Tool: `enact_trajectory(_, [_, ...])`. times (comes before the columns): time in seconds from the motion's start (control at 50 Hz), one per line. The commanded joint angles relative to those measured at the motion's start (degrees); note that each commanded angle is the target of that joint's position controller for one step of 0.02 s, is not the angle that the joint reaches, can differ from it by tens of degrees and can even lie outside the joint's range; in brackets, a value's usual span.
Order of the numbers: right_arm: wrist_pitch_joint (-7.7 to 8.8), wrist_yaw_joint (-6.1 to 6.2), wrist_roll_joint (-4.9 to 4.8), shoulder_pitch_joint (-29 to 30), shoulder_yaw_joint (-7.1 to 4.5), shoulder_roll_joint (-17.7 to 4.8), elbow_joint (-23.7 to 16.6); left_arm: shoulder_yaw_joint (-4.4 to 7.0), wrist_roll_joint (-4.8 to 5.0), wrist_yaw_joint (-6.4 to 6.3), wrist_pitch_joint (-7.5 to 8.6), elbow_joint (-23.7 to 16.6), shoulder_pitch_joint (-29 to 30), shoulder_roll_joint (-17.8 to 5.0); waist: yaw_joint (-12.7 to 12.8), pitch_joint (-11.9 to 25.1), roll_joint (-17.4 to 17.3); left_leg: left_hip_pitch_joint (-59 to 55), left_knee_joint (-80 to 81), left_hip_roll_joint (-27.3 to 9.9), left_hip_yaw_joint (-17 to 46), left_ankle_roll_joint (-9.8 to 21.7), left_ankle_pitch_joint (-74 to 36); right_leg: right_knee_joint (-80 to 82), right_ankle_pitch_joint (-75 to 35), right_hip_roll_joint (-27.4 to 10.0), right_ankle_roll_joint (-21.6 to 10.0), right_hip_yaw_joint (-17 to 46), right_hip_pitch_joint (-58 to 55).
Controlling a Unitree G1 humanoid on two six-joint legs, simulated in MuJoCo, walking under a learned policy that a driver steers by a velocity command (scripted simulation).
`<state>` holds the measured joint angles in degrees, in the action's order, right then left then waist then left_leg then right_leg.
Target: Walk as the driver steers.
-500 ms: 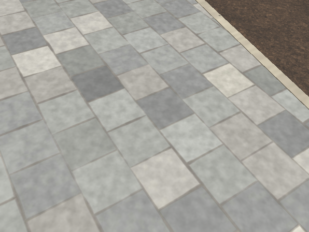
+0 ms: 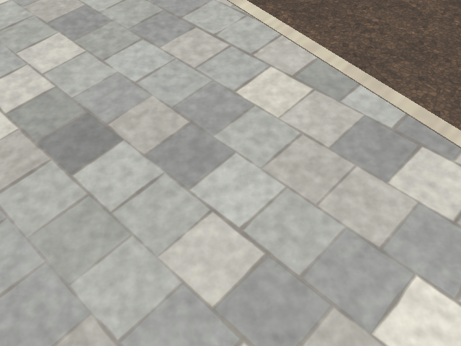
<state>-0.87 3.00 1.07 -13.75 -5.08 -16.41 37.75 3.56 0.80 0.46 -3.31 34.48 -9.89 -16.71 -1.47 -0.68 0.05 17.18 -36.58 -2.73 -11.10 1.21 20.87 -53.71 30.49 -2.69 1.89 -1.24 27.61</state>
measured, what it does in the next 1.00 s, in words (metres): walks ahead: left foot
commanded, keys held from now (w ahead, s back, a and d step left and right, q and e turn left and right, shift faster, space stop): w+e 0.06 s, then w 0.22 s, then w+q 0.56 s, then w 0.16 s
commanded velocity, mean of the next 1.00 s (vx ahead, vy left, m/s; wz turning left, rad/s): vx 0.40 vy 0.00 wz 0.12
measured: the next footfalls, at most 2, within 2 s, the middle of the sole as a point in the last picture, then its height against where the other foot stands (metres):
left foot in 0.64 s outside the picture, level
right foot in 1.08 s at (293, 272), level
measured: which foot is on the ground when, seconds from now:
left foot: down 0.00-0.10, up 0.12-0.62, down 0.64-1.00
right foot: down 0.00-0.66, up 0.68-1.00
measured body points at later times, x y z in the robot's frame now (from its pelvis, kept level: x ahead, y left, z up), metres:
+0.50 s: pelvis +0.15 -0.06 +0.02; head +0.17 -0.09 +0.46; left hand +0.19 +0.22 -0.08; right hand +0.31 -0.31 -0.10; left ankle +0.35 +0.09 -0.66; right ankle +0.00 -0.11 -0.72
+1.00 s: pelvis +0.45 -0.06 +0.02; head +0.48 -0.05 +0.47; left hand +0.61 +0.22 -0.06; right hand +0.58 -0.32 -0.09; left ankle +0.38 +0.04 -0.72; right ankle +0.65 -0.19 -0.68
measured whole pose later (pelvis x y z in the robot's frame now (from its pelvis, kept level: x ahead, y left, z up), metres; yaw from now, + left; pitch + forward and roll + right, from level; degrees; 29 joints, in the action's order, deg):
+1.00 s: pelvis +0.45 -0.06 +0.02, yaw +11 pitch +3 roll +2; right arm 3.6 -0.5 -1.4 -16.1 -3.3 -16.0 42.7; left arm 0.9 -0.1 -0.2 5.6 35.4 -7.3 -15.8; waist -3.6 -1.2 2.1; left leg 9.4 -23.6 6.5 7.3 3.3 16.3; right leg -36.5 -0.5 -5.2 3.5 4.4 36.7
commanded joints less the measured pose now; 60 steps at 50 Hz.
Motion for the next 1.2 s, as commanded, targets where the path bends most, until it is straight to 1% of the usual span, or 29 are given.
enact_trajectory(0.02, [1.40,-0.09,-0.84,3.3,-2.77,-10.8,-3.9,0.71,0.95,1.00,0.36,-5.5,2.3,-3.6,-0.2,3.7,-7.1,-0.6,17.7,-16.6,14.4,9.4,-3.9,1.9,-1.0,-2.1,-1.3,-1.7,-2.0])
enact_trajectory(0.08, [0.94,-1.23,-1.79,3.4,-1.60,-8.2,-2.2,1.54,0.89,1.03,0.77,-1.7,-6.4,-3.6,3.7,3.6,-4.4,7.7,12.3,-12.5,7.4,5.7,10.8,16.9,-7.0,4.3,-3.9,-7.4,-19.5])
enact_trajectory(0.1, [0.95,-1.90,-1.26,2.7,-0.52,-4.9,-1.6,2.49,0.96,0.65,1.24,0.3,-11.7,-5.3,5.3,3.6,1.2,12.4,1.7,-9.5,3.0,3.1,11.6,22.5,-5.8,4.5,-5.8,-4.2,-27.1])
enact_trajectory(0.12, [1.79,-2.63,-0.11,6.2,0.92,-0.9,-4.8,4.26,-0.13,-0.38,2.24,-0.1,-17.0,-12.6,7.2,3.0,17.4,30.4,-25.4,-1.8,-1.8,-3.0,14.4,32.9,0.8,-11.5,-13.3,25.2,-35.4])
enact_trajectory(0.14, [3.37,-2.87,-1.76,10.6,0.40,-3.8,-6.9,3.70,-0.13,0.00,4.02,-1.9,-17.2,-13.7,9.1,3.6,13.3,39.1,-36.5,1.7,10.9,-3.1,14.7,42.3,3.9,-20.6,-21.9,45.7,-32.7])
enact_trajectory(0.16, [4.36,-3.44,-3.52,10.9,-0.14,-5.8,-6.6,2.74,-0.11,0.21,5.29,-1.8,-15.0,-11.3,7.1,0.2,8.5,41.8,-40.3,-0.4,14.3,-2.2,9.7,43.1,4.7,-20.9,-22.0,43.2,-31.5])
enact_trajectory(0.2, [4.83,-3.51,-1.78,6.5,-0.31,-6.5,-3.5,1.33,0.02,0.24,6.09,-2.2,-9.5,-7.1,2.8,-2.6,3.1,39.7,-37.9,-3.2,14.4,-1.1,-2.8,41.6,-0.2,-16.2,-16.6,30.7,-25.7])
enact_trajectory(0.24, [4.68,-3.38,-1.10,3.7,-0.57,-6.7,-1.1,0.77,-0.79,-0.18,6.55,-2.1,-7.1,-6.2,0.6,-3.0,5.1,32.9,-33.3,-3.9,13.9,-1.9,-11.3,43.9,-9.2,-11.1,-13.1,21.2,-21.1])
enact_trajectory(0.4, [5.36,-4.22,-2.46,11.3,1.44,-2.2,0.2,1.11,-1.73,-1.49,7.00,3.5,-14.7,-6.7,5.0,-3.4,4.9,31.4,-13.5,-2.1,11.7,-2.7,-25.8,45.8,-35.0,-7.1,-8.1,3.5,-27.0])
enact_trajectory(0.52, [6.87,-6.99,-2.98,18.9,2.73,-0.4,-2.2,1.86,-0.78,-2.02,7.10,7.0,-16.5,-8.6,7.4,-6.6,4.3,27.3,3.2,0.6,8.4,0.5,-25.0,45.7,-43.1,-10.0,-7.8,-2.1,-33.0])
enact_trajectory(0.58, [6.70,-7.79,-2.72,16.6,1.72,-3.0,-2.3,2.26,-0.88,-2.79,6.47,7.1,-15.8,-10.0,4.8,-1.2,7.3,18.9,4.4,5.5,4.4,4.0,-17.9,35.7,-73.6,-10.9,-6.8,-4.6,-38.1])
enact_trajectory(0.62, [6.11,-7.13,-2.86,4.7,-0.48,-7.6,-0.2,2.50,-1.11,-3.31,5.63,6.5,-14.1,-11.2,-1.9,6.4,8.8,3.9,6.2,8.9,3.7,7.5,-15.4,18.1,-86.5,-10.2,-5.5,-6.0,-36.9])
enact_trajectory(0.64, [5.75,-6.18,-2.89,-4.8,-1.82,-10.3,1.3,2.28,-1.00,-3.31,5.88,5.5,-12.3,-11.5,-7.4,11.1,6.6,-13.7,8.8,6.2,9.3,10.3,-18.8,4.5,-77.4,-8.7,-4.2,-6.6,-25.1])
enact_trajectory(0.66, [5.22,-5.41,-2.04,-11.3,-2.97,-15.5,2.1,0.09,-2.58,-2.44,7.25,2.7,-16.3,-4.4,-4.6,18.8,-7.9,-40.2,4.8,-10.2,36.2,19.8,-15.4,-19.6,-27.9,0.2,-0.5,-5.1,2.8])
enact_trajectory(0.68, [5.41,-5.40,-2.41,-11.6,-2.52,-13.8,1.9,-0.98,-1.58,-1.40,9.55,2.5,-16.4,-4.3,-4.8,27.6,-9.0,-46.9,13.4,-17.0,58.5,25.7,-7.1,-31.6,2.1,7.1,-0.2,6.4,12.7])
enact_trajectory(0.7, [5.08,-5.03,-2.21,-9.4,-1.91,-10.7,1.2,0.00,1.16,-0.48,10.86,0.7,-9.8,-7.6,-6.4,20.5,-6.0,-41.6,16.8,-14.3,50.4,22.0,-4.2,-31.6,-2.6,3.1,-1.3,9.6,18.0])
enact_trajectory(0.72, [4.92,-4.92,-2.66,-5.3,-1.36,-9.0,0.3,-0.32,1.56,-0.24,11.68,-0.9,-6.3,-7.9,-4.3,12.2,-2.2,-30.8,18.5,-11.9,42.6,19.6,-5.8,-26.4,-7.2,0.3,-2.2,8.4,17.9])
enact_trajectory(0.74, [4.81,-4.91,-2.69,-1.3,-0.95,-7.8,-0.6,-0.24,0.14,-0.49,11.96,-1.1,-5.0,-7.4,-1.3,6.7,1.8,-20.4,20.3,-9.4,38.4,18.0,-10.2,-20.9,-9.1,-1.4,-2.1,7.2,15.4])
enact_trajectory(0.78, [4.95,-4.52,-1.56,2.9,-0.40,-6.6,-2.1,0.37,-1.10,-0.84,10.64,-0.9,-6.7,-7.7,2.8,2.2,-1.3,-7.3,23.5,-6.1,33.4,17.7,-16.8,-15.9,-11.3,-3.5,-0.8,6.6,9.3])
enact_trajectory(0.86, [5.47,-3.28,-1.81,3.7,-0.78,-8.3,-0.9,-0.93,-2.19,-1.54,8.94,-1.4,-5.5,-4.2,4.0,0.5,-3.4,5.3,24.6,-2.6,25.3,16.2,-23.5,-2.5,-17.7,-3.4,2.6,3.0,4.2])
enact_trajectory(0.92, [5.32,-2.98,-2.44,0.1,-0.50,-7.7,1.0,-1.97,-1.76,-1.15,9.34,-2.1,1.4,-1.9,-0.4,1.4,-4.3,5.1,22.4,0.0,21.5,12.7,-18.1,12.1,-32.1,-1.4,2.7,1.8,0.0])
enact_trajectory(1.0, [4.91,-3.39,-2.66,-4.5,-0.45,-8.8,2.9,-0.99,-0.15,-0.34,10.03,-3.8,6.1,-4.4,-3.1,1.9,-5.4,-2.9,17.9,-4.7,27.1,11.4,-11.7,20.5,-32.8,-0.2,0.7,3.3,-0.5])
enact_trajectory(1.04, [4.47,-3.41,-2.37,-4.1,-0.41,-8.9,3.0,-0.07,-0.11,0.15,10.26,-3.8,4.4,-5.9,-1.3,1.5,-6.2,-6.0,15.0,-6.7,30.1,10.1,-11.8,22.8,-28.2,0.1,-1.5,3.3,-2.5])
enact_trajectory(1.08, [4.24,-3.58,-1.83,-3.8,0.41,-6.4,2.8,1.43,-0.76,-0.09,10.55,-1.9,-4.5,-8.1,3.6,4.7,-5.2,-5.2,4.3,-3.1,27.6,7.2,-19.9,24.8,-25.8,0.1,-4.9,2.7,-14.3])
enact_trajectory(1.1, [4.33,-3.66,-0.94,-4.6,1.73,-2.9,1.5,2.24,-1.59,-0.41,10.60,-1.2,-13.4,-11.5,6.7,12.7,2.5,0.6,-13.2,1.1,22.7,4.5,-12.6,25.5,-25.4,-9.6,-8.7,13.5,-27.1])
enact_trajectory(1.12, [5.39,-3.64,-2.65,-13.0,2.57,0.1,1.2,3.68,-1.82,0.19,9.93,1.4,-17.5,-16.3,3.4,17.8,23.1,20.4,-32.7,9.0,16.8,0.3,10.1,33.8,-11.3,-20.6,-18.9,42.2,-42.5])
enact_trajectory(1.14, [5.57,-3.45,-3.38,-10.2,1.55,-5.6,2.0,2.38,-0.65,0.57,9.80,1.2,-18.0,-10.2,5.8,14.6,14.5,28.2,-39.1,6.0,20.8,0.3,10.2,37.9,2.6,-20.1,-18.1,48.1,-42.1])
enact_trajectory(1.16, [5.58,-3.49,-3.40,-2.9,0.82,-8.1,0.6,1.51,-0.58,0.28,9.57,1.0,-15.2,-7.4,6.9,7.6,8.2,30.5,-40.4,3.4,19.7,0.9,4.9,37.9,1.4,-18.0,-15.5,38.8,-36.5])
enact_trajectory(1.2, [5.57,-3.30,-1.63,2.4,1.19,-5.9,-1.1,0.75,-1.42,0.31,9.19,0.7,-10.1,-6.1,4.8,1.7,3.1,28.1,-34.8,-0.6,17.1,0.9,-2.5,39.1,-12.6,-13.1,-14.7,27.2,-25.9])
